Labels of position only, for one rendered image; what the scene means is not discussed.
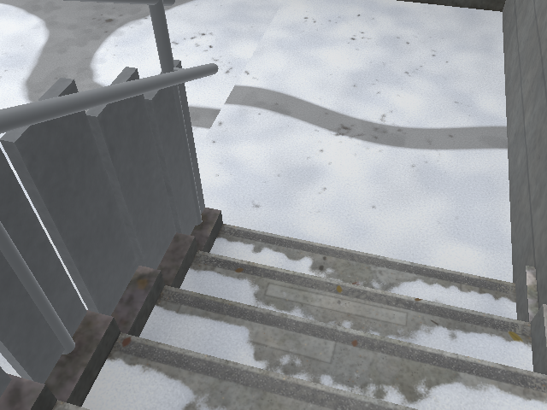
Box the stairs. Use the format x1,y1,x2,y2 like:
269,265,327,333
52,224,547,410

